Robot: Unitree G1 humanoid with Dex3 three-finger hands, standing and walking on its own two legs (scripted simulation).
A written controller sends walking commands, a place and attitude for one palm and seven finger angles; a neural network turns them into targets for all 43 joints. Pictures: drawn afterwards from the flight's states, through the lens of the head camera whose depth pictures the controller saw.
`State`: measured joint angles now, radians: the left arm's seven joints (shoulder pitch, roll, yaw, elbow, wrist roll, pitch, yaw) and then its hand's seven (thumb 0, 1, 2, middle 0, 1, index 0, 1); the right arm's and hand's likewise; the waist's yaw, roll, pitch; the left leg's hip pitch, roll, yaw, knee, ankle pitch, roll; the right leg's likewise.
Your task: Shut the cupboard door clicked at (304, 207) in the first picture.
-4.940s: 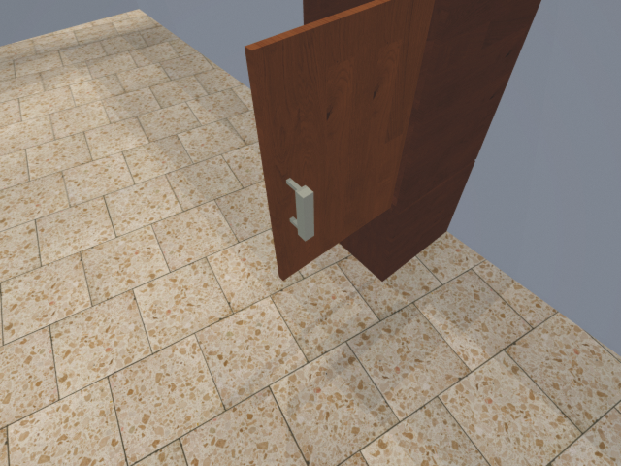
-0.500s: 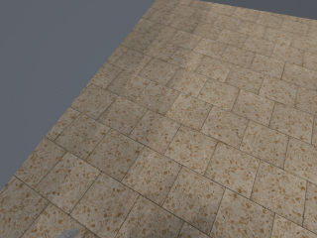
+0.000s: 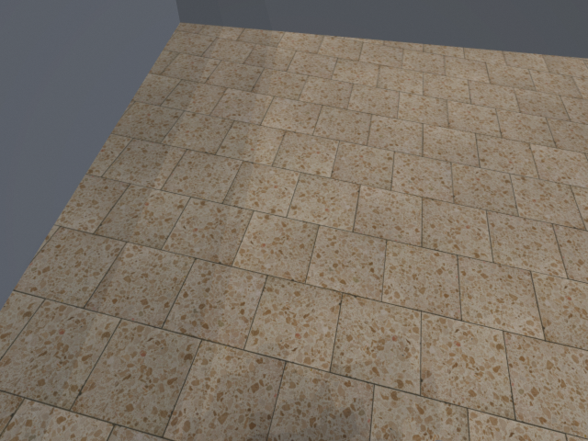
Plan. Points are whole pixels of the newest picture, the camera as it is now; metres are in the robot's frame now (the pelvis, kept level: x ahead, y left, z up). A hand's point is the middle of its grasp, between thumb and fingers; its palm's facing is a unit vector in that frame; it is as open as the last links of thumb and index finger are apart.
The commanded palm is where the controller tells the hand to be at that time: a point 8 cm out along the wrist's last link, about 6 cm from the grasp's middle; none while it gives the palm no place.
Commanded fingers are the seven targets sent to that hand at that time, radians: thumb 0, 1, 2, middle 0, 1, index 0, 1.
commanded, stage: walk around to get in front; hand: left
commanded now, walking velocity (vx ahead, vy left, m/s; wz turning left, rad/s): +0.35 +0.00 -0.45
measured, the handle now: out of the picture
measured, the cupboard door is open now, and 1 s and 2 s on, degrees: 90 90 90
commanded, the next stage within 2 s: walk to a spot facing it in 0.50 s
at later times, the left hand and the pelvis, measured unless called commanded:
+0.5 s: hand (251, 329) +0.31 +0.09 -0.15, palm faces -0.14 -0.97 -0.22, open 7.2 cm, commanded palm none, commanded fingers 0.00 0.90 0.90 -0.20 -0.30 -0.20 -0.30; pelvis +0.22 -0.09 +0.01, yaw -9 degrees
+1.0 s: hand (270, 248) +0.50 +0.08 -0.16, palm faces +0.01 -0.98 -0.20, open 7.4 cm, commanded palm none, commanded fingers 0.00 0.90 0.90 -0.20 -0.30 -0.20 -0.30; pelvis +0.40 -0.11 +0.01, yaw -1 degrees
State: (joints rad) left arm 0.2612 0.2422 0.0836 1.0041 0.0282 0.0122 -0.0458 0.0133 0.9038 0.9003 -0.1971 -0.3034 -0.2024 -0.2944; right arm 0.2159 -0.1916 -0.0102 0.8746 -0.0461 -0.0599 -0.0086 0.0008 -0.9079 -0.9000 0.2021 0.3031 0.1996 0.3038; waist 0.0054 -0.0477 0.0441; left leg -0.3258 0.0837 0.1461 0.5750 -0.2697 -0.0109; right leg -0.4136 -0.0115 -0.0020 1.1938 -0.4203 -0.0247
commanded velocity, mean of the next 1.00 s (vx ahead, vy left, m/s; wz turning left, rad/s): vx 0.20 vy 0.00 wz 0.17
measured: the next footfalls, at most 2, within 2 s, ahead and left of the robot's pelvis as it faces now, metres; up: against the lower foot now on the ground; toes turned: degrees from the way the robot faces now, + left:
right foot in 0.26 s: +0.20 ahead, -0.16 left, +0.00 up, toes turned -15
left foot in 0.70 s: +0.49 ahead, -0.01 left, +0.00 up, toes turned -1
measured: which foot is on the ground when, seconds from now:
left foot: down 0.00-0.26, up 0.28-0.68, down 0.70-1.00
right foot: up 0.00-0.24, down 0.26-0.70, up 0.72-1.00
